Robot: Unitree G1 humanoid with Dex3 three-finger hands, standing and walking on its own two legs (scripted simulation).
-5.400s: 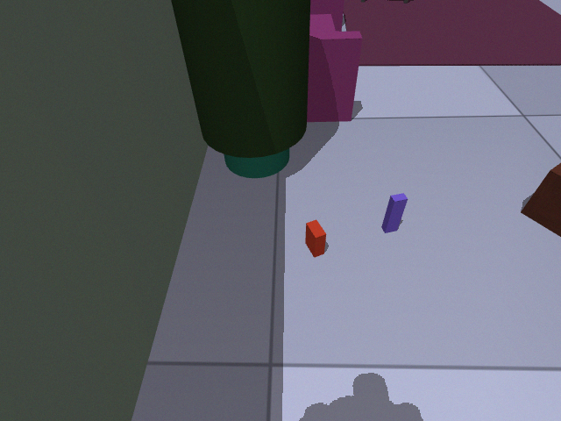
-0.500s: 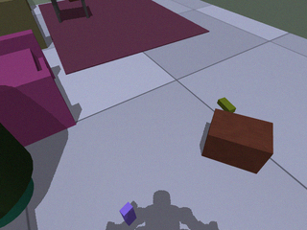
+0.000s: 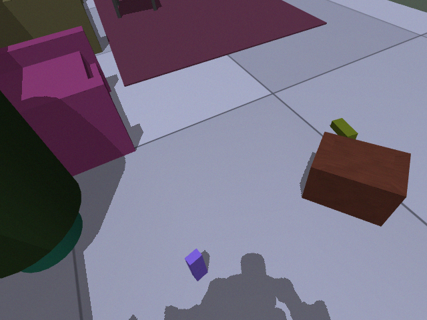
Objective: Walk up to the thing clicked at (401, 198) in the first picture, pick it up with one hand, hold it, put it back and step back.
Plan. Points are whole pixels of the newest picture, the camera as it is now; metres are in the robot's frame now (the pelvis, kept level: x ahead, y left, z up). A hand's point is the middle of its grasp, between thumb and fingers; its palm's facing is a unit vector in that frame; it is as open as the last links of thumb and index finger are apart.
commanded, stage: walk up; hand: left
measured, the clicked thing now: (197, 265) +0.46 +0.19 -0.67
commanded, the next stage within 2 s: none
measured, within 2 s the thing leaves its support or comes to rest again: neither
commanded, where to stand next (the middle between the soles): +0.12 +0.02 m, yaw -3 degrees
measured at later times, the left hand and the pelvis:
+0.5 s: hand out of the picture +0.13 +0.30 -0.16, palm faces -0.02 -0.93 -0.37, open 7.4 cm; pelvis +0.06 +0.02 -0.01, yaw +0 degrees
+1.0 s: hand out of the picture +0.14 +0.29 -0.16, palm faces +0.02 -0.93 -0.36, open 7.4 cm; pelvis +0.00 +0.04 -0.02, yaw +1 degrees
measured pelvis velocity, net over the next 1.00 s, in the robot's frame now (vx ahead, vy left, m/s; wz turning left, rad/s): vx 0.00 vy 0.04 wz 0.02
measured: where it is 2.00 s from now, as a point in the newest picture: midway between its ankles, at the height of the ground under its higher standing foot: outside the picture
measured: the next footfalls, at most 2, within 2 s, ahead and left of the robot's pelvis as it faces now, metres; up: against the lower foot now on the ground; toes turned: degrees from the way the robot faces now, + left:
left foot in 0.16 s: +0.06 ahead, +0.15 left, +0.00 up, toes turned +3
right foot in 0.56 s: +0.20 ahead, -0.11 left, +0.00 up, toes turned -1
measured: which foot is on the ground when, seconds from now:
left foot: up 0.00-0.14, down 0.16-0.58, up 0.60-0.88, down 0.90-1.00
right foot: down 0.00-0.18, up 0.20-0.54, down 0.56-0.94, up 0.96-1.00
